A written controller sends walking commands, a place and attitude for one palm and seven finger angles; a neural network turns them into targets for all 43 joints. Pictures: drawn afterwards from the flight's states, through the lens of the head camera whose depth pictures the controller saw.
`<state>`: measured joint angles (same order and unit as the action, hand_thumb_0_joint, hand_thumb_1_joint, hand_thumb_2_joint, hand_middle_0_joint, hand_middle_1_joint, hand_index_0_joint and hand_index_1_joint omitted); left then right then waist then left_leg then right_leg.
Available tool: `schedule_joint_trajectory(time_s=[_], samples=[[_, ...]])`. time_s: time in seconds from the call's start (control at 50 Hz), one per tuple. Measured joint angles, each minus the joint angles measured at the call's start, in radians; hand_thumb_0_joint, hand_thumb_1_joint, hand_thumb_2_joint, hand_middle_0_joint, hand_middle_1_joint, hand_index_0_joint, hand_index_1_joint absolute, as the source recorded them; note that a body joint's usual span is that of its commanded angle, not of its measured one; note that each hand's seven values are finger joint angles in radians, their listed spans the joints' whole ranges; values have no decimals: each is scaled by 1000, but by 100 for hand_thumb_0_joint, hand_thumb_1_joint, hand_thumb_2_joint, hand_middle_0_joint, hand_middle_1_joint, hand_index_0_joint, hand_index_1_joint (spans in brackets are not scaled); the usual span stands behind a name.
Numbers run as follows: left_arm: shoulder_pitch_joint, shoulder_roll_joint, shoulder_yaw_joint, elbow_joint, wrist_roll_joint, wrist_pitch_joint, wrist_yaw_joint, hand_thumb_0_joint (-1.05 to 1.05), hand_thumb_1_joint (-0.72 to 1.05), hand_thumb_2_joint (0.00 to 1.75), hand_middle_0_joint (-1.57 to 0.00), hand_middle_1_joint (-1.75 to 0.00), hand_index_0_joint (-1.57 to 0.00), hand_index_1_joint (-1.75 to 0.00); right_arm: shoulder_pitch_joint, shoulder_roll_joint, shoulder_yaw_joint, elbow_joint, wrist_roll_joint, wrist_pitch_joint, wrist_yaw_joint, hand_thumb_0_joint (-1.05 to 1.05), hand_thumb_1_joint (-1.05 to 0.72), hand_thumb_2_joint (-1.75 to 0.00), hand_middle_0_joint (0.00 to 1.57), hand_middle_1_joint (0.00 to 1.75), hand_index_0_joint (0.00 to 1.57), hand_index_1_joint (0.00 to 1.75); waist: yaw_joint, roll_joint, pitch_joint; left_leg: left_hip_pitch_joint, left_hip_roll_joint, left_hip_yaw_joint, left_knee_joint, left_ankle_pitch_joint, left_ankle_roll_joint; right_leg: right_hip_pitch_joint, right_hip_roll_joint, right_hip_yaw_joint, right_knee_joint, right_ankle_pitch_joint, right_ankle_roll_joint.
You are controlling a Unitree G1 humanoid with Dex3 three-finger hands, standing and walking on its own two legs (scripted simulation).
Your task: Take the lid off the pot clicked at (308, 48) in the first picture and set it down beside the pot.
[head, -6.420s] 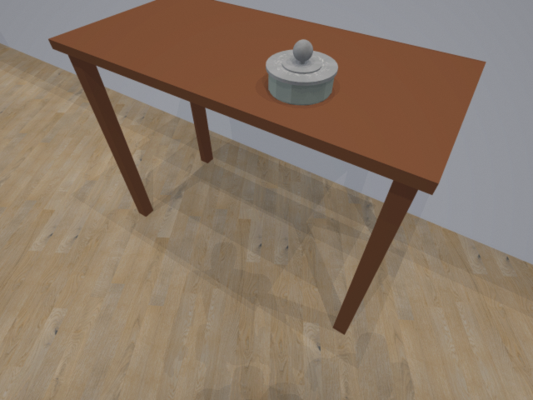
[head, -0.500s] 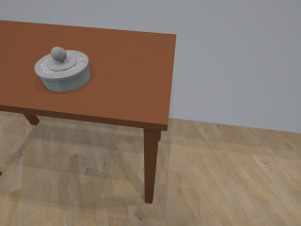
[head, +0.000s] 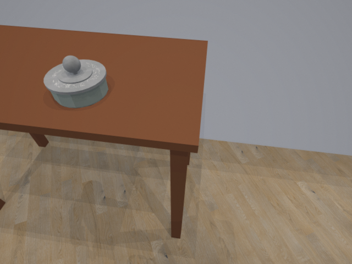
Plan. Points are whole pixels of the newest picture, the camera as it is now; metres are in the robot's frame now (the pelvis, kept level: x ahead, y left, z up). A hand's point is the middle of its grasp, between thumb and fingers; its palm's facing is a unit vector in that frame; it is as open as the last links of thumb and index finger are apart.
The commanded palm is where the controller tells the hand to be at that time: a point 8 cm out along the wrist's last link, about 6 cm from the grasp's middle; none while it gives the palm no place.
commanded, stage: shuffle to correct the standing spot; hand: left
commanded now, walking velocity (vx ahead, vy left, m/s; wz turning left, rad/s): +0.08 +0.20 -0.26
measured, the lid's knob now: (71, 64) +0.56 +0.33 +0.17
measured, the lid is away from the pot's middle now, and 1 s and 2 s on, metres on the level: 0.00 0.00 0.00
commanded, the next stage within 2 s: come to a stop and stand still in 1.74 s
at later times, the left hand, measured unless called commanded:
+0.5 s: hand out of the picture +0.04 +0.26 -0.18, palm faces +0.07 -0.96 -0.26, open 7.3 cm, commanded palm none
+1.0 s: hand out of the picture +0.12 +0.28 -0.17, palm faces +0.01 -0.96 -0.28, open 7.3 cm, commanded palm none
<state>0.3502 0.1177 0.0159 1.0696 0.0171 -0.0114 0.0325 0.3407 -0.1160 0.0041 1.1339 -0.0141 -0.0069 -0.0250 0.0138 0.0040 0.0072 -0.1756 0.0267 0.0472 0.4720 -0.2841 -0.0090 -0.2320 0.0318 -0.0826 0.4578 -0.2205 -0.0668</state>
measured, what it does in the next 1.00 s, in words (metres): steps to the left: right foot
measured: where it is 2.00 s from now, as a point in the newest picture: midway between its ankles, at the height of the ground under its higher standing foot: outside the picture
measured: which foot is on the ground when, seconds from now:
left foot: down 0.00-0.96, up 0.98-1.00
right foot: down 0.00-0.54, up 0.56-0.92, down 0.94-1.00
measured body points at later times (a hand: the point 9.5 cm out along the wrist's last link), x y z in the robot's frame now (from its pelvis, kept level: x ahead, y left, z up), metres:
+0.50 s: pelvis +0.02 +0.07 -0.02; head +0.05 +0.07 +0.43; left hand +0.04 +0.31 -0.16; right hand +0.01 -0.15 -0.17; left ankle +0.00 +0.15 -0.74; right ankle +0.02 -0.08 -0.74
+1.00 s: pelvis +0.04 +0.10 -0.02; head +0.07 +0.07 +0.43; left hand +0.12 +0.33 -0.14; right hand +0.04 -0.12 -0.18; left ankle +0.00 +0.16 -0.72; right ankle +0.04 +0.03 -0.74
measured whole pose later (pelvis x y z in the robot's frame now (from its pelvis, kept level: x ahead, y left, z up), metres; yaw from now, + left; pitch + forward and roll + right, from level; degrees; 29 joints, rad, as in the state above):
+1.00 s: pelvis +0.04 +0.10 -0.02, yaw -3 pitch +0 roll +3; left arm 0.23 0.13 0.03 0.88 0.03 0.01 0.06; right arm 0.31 -0.17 -0.03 0.95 -0.02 0.05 -0.01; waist 0.00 0.03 0.08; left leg -0.30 -0.12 0.12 0.76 -0.46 0.05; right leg -0.33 -0.06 -0.12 0.68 -0.36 -0.06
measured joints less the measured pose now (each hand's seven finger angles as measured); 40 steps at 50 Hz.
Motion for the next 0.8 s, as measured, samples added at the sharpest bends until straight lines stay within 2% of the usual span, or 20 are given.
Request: schedule_joint_trajectory(time_s=[0.16,0.24,0.32,0.38,0.4,0.46,0.5,0.52,0.56,0.6,0.64,0.68,0.74,0.8], samples=[[12,10,27,-13,4,19,4,0,91,90,-20,-30,-20,-30,37,-6,-14,-21,-5,3,4,0,-91,-90,20,29,20,30,7,-22,-9,-5,-20,33,3,-16,27,-22,-18,34,18,-9,27],[4,19,31,-26,8,28,7,0,91,90,-20,-30,-20,-30,57,-9,-13,-49,-7,3,-1,0,-91,-90,20,29,20,30,-1,-29,-1,-7,-44,56,17,-33,51,-51,-41,58,78,-42,34],[-13,23,31,-46,11,30,13,0,91,90,-20,-30,-20,-30,72,-13,-12,-76,-9,16,-3,0,-91,-90,20,29,20,30,-6,-14,8,-12,-69,64,47,-59,72,-70,-66,69,140,-85,38],[-21,21,31,-66,10,22,19,0,91,90,-20,-30,-20,-30,68,-17,-13,-92,-8,26,0,0,-91,-90,20,29,20,30,-5,10,13,-26,-74,66,85,-85,80,-78,-74,72,166,-103,66],[-22,21,32,-73,10,18,21,0,91,90,-20,-30,-20,-30,62,-18,-15,-99,-7,31,1,0,-91,-90,20,29,20,30,-6,16,14,-37,-75,64,107,-95,77,-82,-77,70,174,-108,77],[-28,29,40,-93,11,7,31,0,91,90,-20,-30,-20,-30,26,-16,-23,-115,-5,41,7,0,-91,-90,20,29,20,30,-2,3,20,-88,-82,53,186,-127,32,-97,-99,72,200,-124,90],[-31,38,45,-102,13,9,34,0,91,90,-20,-30,-20,-30,-7,-15,-28,-131,-2,40,14,0,-91,-90,20,29,20,30,5,-18,28,-103,-75,41,161,-118,20,-107,-116,82,214,-128,101],[-31,43,47,-104,13,15,34,0,91,90,-20,-30,-20,-30,-22,-18,-31,-138,-4,34,13,1,-91,-90,20,29,20,30,5,-33,32,-95,-78,60,137,-68,27,-112,-128,90,228,-135,106],[-30,45,51,-102,12,39,32,0,91,90,-20,-30,-20,-30,-43,-32,-38,-157,-8,23,12,1,-92,-89,20,29,20,30,9,-43,31,-84,-92,84,130,-64,72,-141,-136,103,304,-195,76],[-36,44,53,-93,11,62,34,0,91,90,-20,-30,-20,-30,-57,-43,-39,-179,-11,21,9,1,-92,-90,20,29,20,30,-3,-32,24,-75,-91,93,115,-74,102,-203,-115,99,482,-275,59],[-51,48,56,-93,13,68,34,0,91,90,-20,-30,-20,-30,-65,-45,-33,-196,-16,20,6,1,-92,-90,20,29,20,30,-14,-28,24,-62,-94,94,83,-62,113,-259,-100,79,638,-270,50],[-68,53,57,-103,13,67,33,0,91,90,-20,-30,-20,-30,-66,-41,-25,-203,-18,20,4,1,-92,-90,20,29,20,30,-16,-30,27,-46,-101,96,45,-42,116,-291,-95,55,716,-243,53],[-92,51,52,-125,11,66,30,0,91,90,-20,-30,-20,-30,-63,-40,-20,-204,-19,21,-1,1,-92,-90,20,29,20,30,-16,-26,33,-25,-113,97,-1,-20,124,-298,-92,21,713,-233,62],[-115,42,42,-145,10,69,28,0,91,90,-20,-30,-20,-30,-54,-42,-19,-203,-20,25,0,1,-92,-90,20,29,20,30,-20,-15,43,-10,-126,97,-23,-12,131,-266,-92,-6,605,-243,68]])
